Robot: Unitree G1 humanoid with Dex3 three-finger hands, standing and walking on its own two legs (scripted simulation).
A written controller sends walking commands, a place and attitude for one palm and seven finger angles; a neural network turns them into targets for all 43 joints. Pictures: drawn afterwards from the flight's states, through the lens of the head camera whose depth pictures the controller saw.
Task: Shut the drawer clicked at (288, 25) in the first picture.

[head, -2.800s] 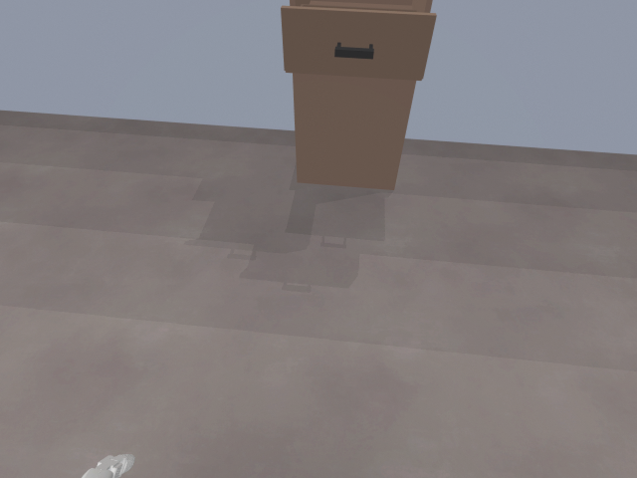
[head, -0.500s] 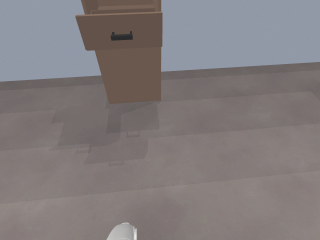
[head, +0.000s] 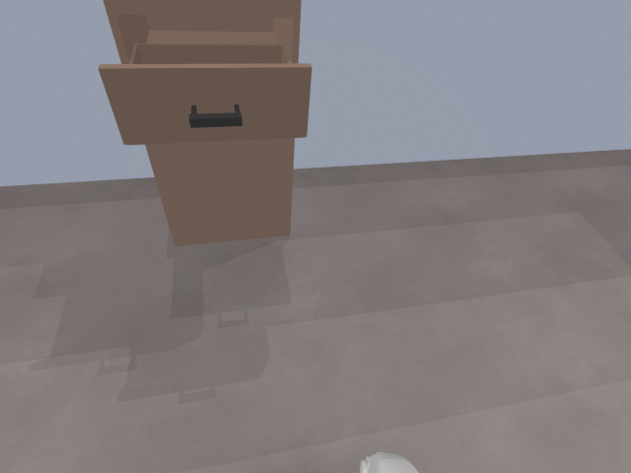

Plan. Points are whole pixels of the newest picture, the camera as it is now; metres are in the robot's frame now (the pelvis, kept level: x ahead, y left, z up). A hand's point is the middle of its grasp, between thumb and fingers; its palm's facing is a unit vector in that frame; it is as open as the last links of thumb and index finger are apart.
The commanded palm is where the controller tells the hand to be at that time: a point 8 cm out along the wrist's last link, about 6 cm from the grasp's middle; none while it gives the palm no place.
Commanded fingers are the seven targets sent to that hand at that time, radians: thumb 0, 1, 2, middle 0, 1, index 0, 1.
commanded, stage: walk to a spot facing it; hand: left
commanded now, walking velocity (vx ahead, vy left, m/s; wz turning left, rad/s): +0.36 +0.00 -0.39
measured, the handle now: (215, 114) +0.80 +0.29 +0.02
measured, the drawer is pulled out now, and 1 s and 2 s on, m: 0.29 0.29 0.29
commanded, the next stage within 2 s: turn to face it in 0.40 s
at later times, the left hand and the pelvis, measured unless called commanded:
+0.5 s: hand (284, 351) +0.36 +0.07 -0.18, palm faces -0.19 -0.97 -0.16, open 7.3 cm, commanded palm none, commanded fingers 0.00 0.90 0.90 -0.20 -0.30 -0.20 -0.30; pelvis +0.22 -0.07 -0.02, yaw -11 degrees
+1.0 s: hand (254, 339) +0.38 +0.13 -0.20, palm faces +0.08 -0.98 -0.18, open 7.3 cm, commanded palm none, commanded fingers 0.00 0.90 0.90 -0.20 -0.30 -0.20 -0.30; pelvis +0.35 -0.05 -0.01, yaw +2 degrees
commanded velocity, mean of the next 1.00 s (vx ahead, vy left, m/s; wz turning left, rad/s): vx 0.14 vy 0.00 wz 0.12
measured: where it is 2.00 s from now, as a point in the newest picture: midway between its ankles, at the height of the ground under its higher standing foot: (332, 451)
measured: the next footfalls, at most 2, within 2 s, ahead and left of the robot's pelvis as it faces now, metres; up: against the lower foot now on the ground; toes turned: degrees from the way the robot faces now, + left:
right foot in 0.40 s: +0.30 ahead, -0.16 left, +0.00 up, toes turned -18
left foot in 0.86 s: +0.45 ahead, +0.03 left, +0.00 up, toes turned +7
